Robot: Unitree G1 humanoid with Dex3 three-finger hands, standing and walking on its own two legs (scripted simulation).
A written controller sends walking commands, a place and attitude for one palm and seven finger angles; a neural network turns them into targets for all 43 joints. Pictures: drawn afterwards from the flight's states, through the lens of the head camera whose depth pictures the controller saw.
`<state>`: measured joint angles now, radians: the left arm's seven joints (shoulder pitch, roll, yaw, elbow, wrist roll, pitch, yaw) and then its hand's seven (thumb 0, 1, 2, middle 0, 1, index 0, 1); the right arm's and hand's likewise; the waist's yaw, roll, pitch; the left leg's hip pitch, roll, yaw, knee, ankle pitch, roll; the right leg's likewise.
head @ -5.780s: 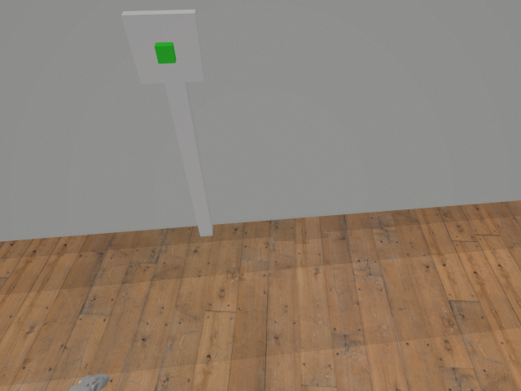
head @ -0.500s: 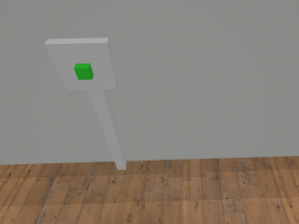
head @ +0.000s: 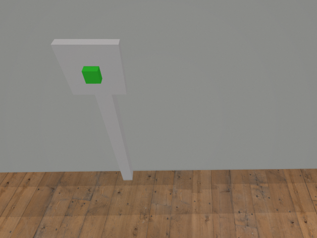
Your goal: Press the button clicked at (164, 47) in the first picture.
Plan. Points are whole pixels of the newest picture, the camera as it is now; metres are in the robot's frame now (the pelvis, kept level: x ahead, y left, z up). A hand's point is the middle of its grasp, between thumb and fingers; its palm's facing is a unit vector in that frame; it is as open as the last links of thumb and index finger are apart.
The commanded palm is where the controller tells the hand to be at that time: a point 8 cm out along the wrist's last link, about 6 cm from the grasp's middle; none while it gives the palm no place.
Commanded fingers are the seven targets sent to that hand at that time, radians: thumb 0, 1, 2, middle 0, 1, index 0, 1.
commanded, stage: shuffle to correct the standing spot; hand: left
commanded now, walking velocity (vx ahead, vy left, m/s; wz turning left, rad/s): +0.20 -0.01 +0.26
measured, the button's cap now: (92, 74) +0.53 +0.23 +0.12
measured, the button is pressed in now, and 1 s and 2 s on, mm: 0 0 0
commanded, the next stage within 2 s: come to a stop and stand still in 0.14 s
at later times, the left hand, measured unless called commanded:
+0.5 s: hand out of the picture +0.09 +0.18 -0.18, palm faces +0.09 -0.97 -0.22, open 7.4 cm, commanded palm none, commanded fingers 0.00 0.90 0.90 -0.20 -0.30 -0.20 -0.30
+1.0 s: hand out of the picture +0.07 +0.21 -0.18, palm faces +0.11 -0.97 -0.20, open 7.3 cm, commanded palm none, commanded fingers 0.00 0.90 0.90 -0.20 -0.30 -0.20 -0.30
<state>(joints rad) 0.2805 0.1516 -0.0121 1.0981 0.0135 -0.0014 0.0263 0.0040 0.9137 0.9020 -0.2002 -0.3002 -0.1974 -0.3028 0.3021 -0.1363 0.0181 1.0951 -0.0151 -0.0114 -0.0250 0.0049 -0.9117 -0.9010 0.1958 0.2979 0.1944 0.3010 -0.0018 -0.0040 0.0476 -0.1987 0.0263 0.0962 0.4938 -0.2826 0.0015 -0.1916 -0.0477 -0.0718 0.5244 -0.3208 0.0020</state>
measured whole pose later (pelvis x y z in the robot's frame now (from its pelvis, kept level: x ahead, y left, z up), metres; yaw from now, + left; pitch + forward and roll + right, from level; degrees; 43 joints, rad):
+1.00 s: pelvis +0.05 +0.03 +0.00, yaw +4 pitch +0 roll +1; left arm 0.24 0.19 0.04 1.01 0.02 0.05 0.02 0.00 0.91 0.90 -0.20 -0.30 -0.20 -0.30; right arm 0.19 -0.14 -0.02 0.97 -0.02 0.01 -0.03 0.00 -0.93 -0.90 0.20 0.30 0.20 0.30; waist 0.02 -0.05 0.05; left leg -0.28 -0.02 0.09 0.49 -0.22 0.06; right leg -0.36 -0.05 -0.01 0.90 -0.44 0.00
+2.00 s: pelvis +0.06 -0.02 +0.00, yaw +4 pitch -1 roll +1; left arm 0.34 0.12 -0.01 1.12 0.01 -0.02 0.03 0.00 0.91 0.90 -0.20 -0.30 -0.20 -0.30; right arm 0.27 -0.14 0.01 1.14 -0.01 0.00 -0.04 0.01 -0.93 -0.90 0.20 0.30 0.19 0.30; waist 0.01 -0.01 0.03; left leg -0.22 0.04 0.06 0.45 -0.21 -0.03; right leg -0.08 0.03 -0.06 0.44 -0.35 -0.06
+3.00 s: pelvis +0.04 +0.02 +0.00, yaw +3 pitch +0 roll -1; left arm 0.37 0.17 0.00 0.90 -0.02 0.06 0.04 0.01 0.91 0.90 -0.20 -0.30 -0.20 -0.30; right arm 0.32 -0.16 0.02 1.02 0.00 -0.01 -0.02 0.01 -0.92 -0.90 0.20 0.30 0.20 0.30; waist -0.01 -0.01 0.04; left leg -0.29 -0.03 0.05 0.51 -0.23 0.06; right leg -0.16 -0.01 -0.03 0.49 -0.33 0.00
